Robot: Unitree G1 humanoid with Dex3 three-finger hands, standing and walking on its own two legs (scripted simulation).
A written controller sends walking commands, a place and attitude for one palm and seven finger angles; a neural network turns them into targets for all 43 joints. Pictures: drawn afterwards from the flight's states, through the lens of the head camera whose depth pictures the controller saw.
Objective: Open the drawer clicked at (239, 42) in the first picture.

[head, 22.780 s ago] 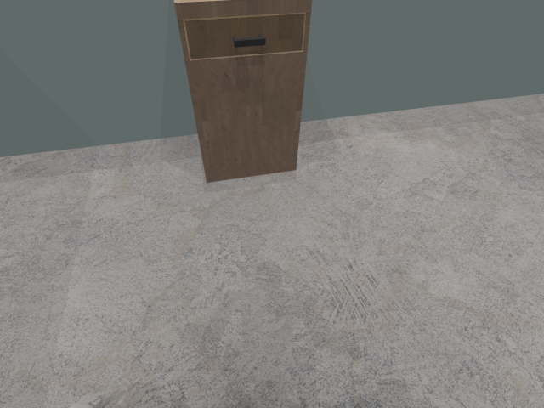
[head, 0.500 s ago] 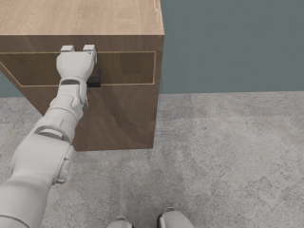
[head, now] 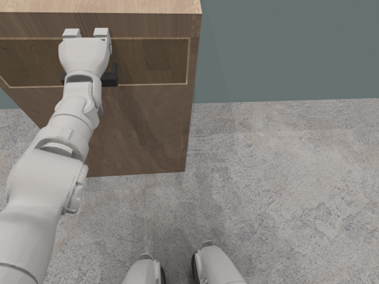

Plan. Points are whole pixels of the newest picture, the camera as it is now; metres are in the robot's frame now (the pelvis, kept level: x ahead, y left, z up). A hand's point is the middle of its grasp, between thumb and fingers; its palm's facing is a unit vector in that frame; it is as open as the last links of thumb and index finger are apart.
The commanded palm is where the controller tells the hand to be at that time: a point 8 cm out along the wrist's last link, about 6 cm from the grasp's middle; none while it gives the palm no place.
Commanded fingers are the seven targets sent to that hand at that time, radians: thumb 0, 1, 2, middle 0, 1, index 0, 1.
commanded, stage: lower the fingers behind the handle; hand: left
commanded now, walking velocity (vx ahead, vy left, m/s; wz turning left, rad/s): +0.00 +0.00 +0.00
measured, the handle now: (91, 73) +0.60 +0.16 +0.04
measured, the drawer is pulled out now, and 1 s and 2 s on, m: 0.00 0.00 0.00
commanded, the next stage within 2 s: lift the fingers back up to retry in 0.42 s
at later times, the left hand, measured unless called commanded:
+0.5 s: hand (93, 74) +0.55 +0.14 +0.08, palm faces +0.06 +0.04 -1.00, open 13.7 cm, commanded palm +0.55 +0.15 +0.07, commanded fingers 0.00 -0.50 0.30 -0.30 -1.20 -0.30 -1.20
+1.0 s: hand (91, 72) +0.55 +0.14 +0.09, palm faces -0.03 +0.01 -1.00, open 13.6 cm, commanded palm +0.55 +0.16 +0.14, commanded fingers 0.00 -0.50 0.30 -0.30 -1.20 -0.30 -1.20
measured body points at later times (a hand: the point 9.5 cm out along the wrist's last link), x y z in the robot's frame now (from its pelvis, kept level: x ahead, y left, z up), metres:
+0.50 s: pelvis -0.01 +0.00 -0.01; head +0.11 +0.00 +0.42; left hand +0.54 +0.14 +0.14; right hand +0.00 -0.27 -0.13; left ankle +0.05 +0.09 -0.66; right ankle +0.08 -0.11 -0.66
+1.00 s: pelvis +0.01 -0.01 +0.02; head +0.12 -0.01 +0.45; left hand +0.55 +0.14 +0.14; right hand +0.01 -0.27 -0.11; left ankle +0.05 +0.09 -0.66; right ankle +0.08 -0.11 -0.66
